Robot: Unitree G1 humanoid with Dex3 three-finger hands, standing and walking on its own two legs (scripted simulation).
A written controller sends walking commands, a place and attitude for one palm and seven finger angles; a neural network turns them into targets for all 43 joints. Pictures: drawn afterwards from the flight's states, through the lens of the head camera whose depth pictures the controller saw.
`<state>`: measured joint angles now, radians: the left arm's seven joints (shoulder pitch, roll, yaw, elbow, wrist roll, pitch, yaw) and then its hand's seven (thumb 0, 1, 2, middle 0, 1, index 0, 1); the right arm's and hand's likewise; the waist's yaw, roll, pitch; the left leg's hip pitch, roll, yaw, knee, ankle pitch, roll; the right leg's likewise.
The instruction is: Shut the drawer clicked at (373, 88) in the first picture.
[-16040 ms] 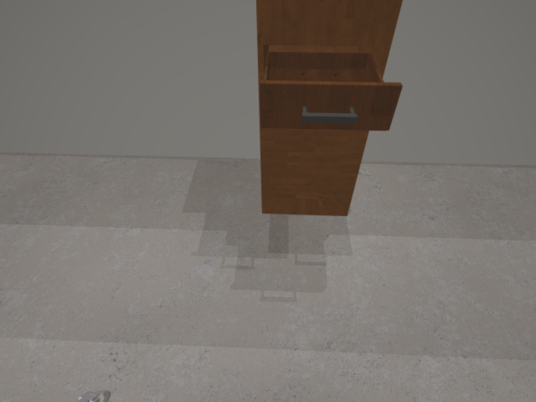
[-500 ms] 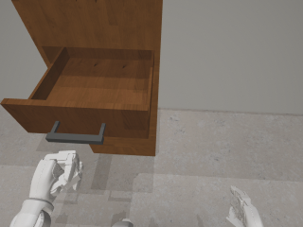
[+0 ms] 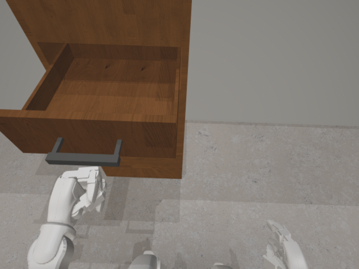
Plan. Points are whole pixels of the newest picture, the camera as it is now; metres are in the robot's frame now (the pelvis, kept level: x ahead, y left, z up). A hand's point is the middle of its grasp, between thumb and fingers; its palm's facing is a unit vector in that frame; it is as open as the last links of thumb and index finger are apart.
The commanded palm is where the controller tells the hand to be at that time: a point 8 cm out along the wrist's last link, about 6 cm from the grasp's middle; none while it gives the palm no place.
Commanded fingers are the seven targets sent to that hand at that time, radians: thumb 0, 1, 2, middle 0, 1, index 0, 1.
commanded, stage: bring the fist close to the handle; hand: left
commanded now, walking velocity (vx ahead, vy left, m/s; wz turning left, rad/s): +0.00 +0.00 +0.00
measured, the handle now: (86, 151) +0.35 +0.22 +0.06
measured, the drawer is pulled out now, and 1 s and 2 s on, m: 0.27 0.24 0.11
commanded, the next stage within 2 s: push the drawer shut in 0.20 s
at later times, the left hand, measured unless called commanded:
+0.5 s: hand (102, 185) +0.28 +0.17 +0.05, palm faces +0.00 -1.00 -0.07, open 3.2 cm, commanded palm +0.26 +0.23 +0.06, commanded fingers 0.00 0.90 0.90 -1.40 -1.60 -1.40 -1.60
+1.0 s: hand (103, 174) +0.30 +0.18 +0.05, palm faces -0.03 -1.00 -0.06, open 2.8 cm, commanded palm +0.32 +0.22 +0.06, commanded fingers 0.00 0.90 0.90 -1.40 -1.60 -1.40 -1.60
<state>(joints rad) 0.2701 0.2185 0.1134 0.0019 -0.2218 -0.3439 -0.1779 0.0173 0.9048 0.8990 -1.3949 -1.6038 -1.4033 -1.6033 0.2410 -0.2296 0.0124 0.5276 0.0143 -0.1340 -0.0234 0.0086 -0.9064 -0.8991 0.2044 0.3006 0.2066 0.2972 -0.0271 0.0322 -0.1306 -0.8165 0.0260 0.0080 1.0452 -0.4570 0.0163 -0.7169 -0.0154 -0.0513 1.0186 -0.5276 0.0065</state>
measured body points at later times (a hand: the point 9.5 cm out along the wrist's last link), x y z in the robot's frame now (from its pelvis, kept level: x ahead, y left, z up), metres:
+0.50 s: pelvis +0.00 -0.02 +0.00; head +0.06 -0.03 +0.45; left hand +0.27 +0.22 +0.06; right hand +0.16 -0.27 -0.09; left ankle +0.03 +0.11 -0.67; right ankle -0.02 -0.13 -0.67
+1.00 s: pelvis -0.03 -0.02 -0.01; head +0.04 -0.01 +0.44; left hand +0.30 +0.23 +0.05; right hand +0.13 -0.26 -0.10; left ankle +0.03 +0.11 -0.67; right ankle -0.02 -0.13 -0.67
